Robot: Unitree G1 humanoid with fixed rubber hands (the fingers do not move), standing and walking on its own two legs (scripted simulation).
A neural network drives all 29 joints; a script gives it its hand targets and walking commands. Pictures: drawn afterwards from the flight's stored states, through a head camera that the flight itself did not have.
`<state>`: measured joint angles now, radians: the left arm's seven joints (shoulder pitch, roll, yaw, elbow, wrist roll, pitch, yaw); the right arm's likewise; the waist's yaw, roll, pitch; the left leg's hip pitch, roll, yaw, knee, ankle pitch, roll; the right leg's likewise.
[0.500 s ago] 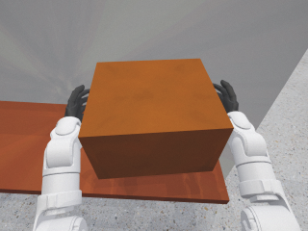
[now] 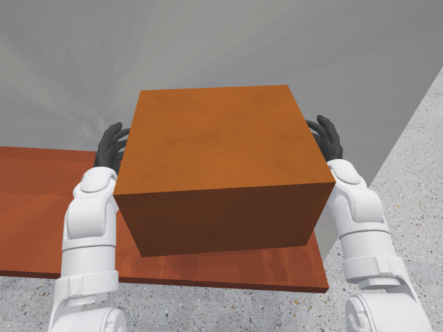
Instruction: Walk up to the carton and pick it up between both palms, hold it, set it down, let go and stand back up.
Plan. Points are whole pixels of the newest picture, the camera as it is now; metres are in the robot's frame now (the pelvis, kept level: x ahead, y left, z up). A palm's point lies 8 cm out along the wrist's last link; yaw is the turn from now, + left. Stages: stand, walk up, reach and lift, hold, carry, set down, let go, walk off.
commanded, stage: hold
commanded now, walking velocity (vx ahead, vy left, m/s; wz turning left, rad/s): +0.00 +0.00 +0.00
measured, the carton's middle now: (219, 164) +0.38 +0.00 +0.15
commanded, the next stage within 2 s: set down in 1.62 s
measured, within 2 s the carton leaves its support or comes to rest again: neither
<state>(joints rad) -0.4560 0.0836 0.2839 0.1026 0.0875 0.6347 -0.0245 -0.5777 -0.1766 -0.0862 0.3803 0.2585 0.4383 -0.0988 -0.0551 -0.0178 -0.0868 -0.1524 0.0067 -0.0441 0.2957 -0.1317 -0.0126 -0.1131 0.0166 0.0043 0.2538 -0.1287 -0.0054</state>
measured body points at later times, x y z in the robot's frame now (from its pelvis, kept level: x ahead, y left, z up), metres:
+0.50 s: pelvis +0.00 +0.00 +0.00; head -0.03 +0.01 +0.45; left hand +0.37 +0.20 +0.16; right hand +0.38 -0.19 +0.17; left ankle +0.02 +0.13 -0.75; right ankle +0.00 -0.12 -0.75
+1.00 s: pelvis +0.00 +0.00 +0.00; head -0.03 +0.01 +0.45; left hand +0.37 +0.19 +0.16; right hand +0.37 -0.19 +0.17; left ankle +0.02 +0.13 -0.75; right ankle +0.00 -0.12 -0.75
